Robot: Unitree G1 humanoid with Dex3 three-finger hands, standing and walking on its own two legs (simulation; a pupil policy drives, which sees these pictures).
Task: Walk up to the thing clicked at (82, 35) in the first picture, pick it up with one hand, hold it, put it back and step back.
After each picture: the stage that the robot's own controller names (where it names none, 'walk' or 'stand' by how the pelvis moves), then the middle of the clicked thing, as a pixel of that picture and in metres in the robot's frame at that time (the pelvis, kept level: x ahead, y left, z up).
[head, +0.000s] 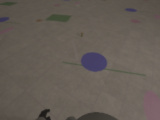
stand; (82, 34) +2.18 +0.28 -0.72
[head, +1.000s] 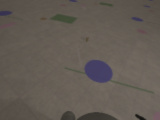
walk; (87, 39) +2.01 +0.12 -0.69
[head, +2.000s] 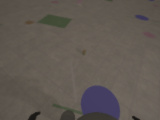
walk; (84, 52) +1.32 +0.07 -0.70
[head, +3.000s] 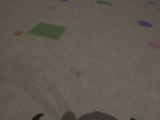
walk; (78, 74) +0.80 +0.12 -0.71
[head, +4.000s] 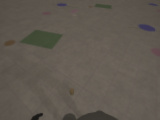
walk; (71, 92) +0.50 +0.19 -0.71
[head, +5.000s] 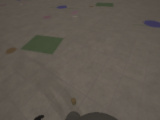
stand; (73, 101) +0.36 +0.21 -0.70
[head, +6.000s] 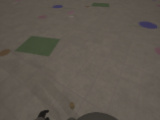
stand; (72, 105) +0.31 +0.20 -0.72
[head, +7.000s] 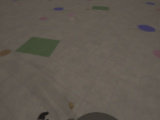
stand; (71, 105) +0.33 +0.20 -0.73
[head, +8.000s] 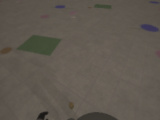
stand; (71, 105) +0.32 +0.19 -0.73
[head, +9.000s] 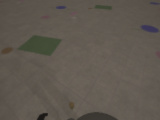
stand; (71, 105) +0.32 +0.19 -0.73
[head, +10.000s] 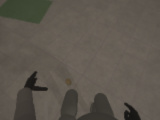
go down; (68, 82) +0.37 +0.20 -0.54
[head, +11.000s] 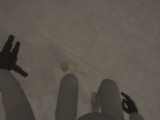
go down; (64, 67) +0.41 +0.23 -0.32
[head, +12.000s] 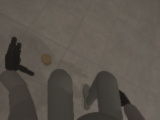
close in; (46, 60) +0.39 +0.26 -0.25
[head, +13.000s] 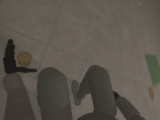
close; (24, 60) +0.39 +0.28 -0.22
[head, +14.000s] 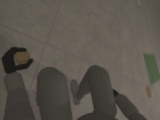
close; (22, 58) +0.39 +0.28 -0.22
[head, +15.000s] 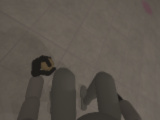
lift; (46, 65) +0.33 +0.26 -0.15
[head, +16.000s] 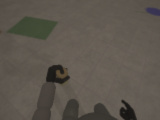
lift; (62, 76) +0.32 +0.18 +0.01
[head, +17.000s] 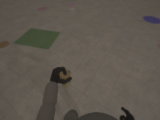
hold; (65, 78) +0.32 +0.17 -0.01
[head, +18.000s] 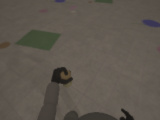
hold; (66, 79) +0.32 +0.17 +0.00
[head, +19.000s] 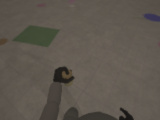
crouch; (67, 78) +0.33 +0.16 -0.02
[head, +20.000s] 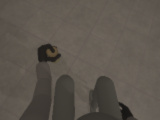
crouch; (53, 55) +0.45 +0.23 -0.09
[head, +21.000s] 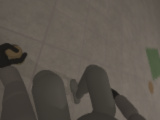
lower; (16, 56) +0.42 +0.29 -0.22
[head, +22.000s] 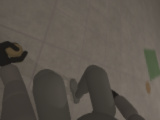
lower; (16, 54) +0.42 +0.30 -0.23
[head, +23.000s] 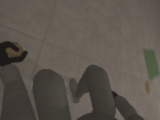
lower; (16, 53) +0.42 +0.30 -0.23
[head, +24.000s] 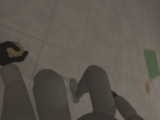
lower; (17, 53) +0.41 +0.30 -0.23
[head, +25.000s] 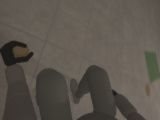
open; (21, 53) +0.41 +0.29 -0.23
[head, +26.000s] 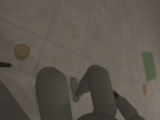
rise; (21, 52) +0.41 +0.28 -0.23
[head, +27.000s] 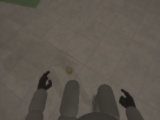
walk; (69, 70) +0.42 +0.21 -0.44
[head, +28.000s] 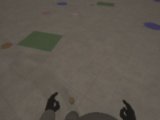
stand; (71, 100) +0.36 +0.18 -0.66
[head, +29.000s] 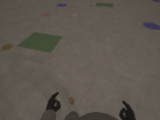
stand; (71, 101) +0.37 +0.19 -0.67
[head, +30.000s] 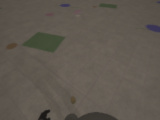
stand; (73, 100) +0.38 +0.18 -0.71
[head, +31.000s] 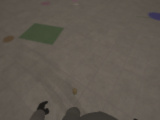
walk; (74, 91) +0.41 +0.16 -0.70
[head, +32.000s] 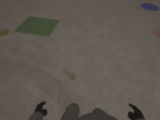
walk; (73, 77) +0.58 +0.22 -0.70
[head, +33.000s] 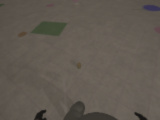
walk; (79, 65) +0.88 +0.27 -0.70
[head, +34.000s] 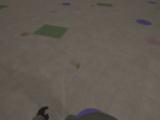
stand; (78, 65) +1.03 +0.20 -0.71
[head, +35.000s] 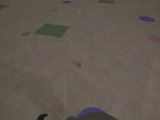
stand; (79, 65) +1.02 +0.19 -0.73
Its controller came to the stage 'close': yes
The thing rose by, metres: 0.70
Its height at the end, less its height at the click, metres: +0.00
